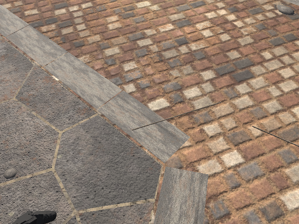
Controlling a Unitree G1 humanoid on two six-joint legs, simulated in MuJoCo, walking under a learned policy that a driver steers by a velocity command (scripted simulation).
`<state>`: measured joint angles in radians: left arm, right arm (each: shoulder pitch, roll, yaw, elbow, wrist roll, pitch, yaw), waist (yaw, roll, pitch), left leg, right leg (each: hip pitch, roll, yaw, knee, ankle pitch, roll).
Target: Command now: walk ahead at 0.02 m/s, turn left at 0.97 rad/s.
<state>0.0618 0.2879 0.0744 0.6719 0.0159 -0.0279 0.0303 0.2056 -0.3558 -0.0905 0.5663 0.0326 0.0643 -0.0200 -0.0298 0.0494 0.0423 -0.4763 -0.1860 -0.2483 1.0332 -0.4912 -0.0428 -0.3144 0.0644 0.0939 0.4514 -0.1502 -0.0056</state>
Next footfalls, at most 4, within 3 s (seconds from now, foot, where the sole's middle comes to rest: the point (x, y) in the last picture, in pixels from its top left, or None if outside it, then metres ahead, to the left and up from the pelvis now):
0.34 left None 0.02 0.13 -0.77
0.66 right None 0.07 -0.11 -0.77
2.72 right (146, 220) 0.49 0.06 -0.77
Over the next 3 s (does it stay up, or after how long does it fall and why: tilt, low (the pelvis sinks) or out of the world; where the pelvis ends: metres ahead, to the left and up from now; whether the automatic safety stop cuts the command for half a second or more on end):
stays up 0.57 0.06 0.00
